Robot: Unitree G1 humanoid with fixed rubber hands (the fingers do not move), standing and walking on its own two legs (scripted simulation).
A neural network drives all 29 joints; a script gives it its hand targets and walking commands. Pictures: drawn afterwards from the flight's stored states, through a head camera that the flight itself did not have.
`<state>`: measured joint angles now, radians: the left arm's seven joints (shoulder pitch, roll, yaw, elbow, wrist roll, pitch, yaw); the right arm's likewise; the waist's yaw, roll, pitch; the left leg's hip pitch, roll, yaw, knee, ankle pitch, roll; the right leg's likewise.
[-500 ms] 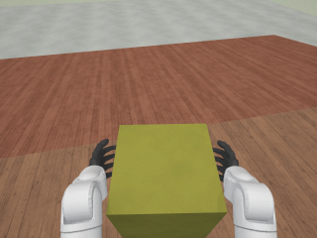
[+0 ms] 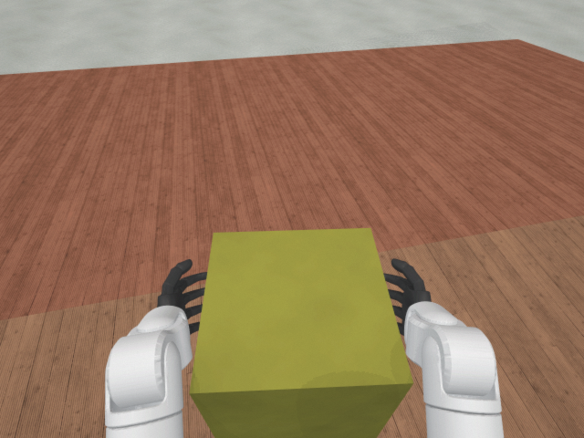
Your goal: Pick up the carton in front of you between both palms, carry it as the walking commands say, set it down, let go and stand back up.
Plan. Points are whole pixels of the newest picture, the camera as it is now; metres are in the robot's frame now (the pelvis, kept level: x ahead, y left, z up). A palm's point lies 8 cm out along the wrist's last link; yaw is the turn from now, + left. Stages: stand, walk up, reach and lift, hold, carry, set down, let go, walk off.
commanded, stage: carry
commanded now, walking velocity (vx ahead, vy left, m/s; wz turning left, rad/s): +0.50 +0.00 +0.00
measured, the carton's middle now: (295, 344) +0.27 +0.00 -0.01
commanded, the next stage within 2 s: none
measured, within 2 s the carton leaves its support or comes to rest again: neither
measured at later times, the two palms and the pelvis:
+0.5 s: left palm (216, 149) +0.59 +0.14 +0.08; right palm (375, 144) +0.62 -0.16 +0.07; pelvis +0.34 -0.04 +0.00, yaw +5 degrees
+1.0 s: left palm (214, 54) +0.98 +0.19 +0.09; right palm (331, 56) +0.97 -0.11 +0.09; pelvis +0.67 +0.04 +0.00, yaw +1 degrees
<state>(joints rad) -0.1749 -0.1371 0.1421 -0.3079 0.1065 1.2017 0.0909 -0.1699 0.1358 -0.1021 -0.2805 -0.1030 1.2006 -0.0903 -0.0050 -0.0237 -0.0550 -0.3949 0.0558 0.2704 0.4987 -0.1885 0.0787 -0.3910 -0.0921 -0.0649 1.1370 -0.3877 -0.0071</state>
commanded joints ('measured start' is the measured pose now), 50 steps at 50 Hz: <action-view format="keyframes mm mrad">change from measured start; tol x32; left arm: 1 -462 -967 -784 -82 -411 -20 -264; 35 -351 -836 -735 -139 -406 13 -277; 50 -812 -828 -736 38 -416 0 -213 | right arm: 1 -496 985 720 -140 408 -35 253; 34 -403 886 737 -201 375 -3 218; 50 -890 840 722 -63 498 -11 239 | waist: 1 -7 101 -339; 16 6 167 -178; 20 40 -270 -327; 50 -18 115 -367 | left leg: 1 466 286 -380 -277 139 46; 17 390 129 -4 79 546 -45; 21 -295 5 -246 830 -268 -64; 41 170 -95 15 -15 90 -21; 44 666 346 -847 -250 -142 186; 50 384 233 -393 -192 112 96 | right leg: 1 -246 -44 35 -21 109 -20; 17 252 122 -238 -682 262 -42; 20 662 -337 590 -940 126 -236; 30 488 -182 19 -946 452 -127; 41 421 -83 -191 -556 792 -59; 44 -239 156 -24 186 -100 -1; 50 -233 5 57 107 93 -50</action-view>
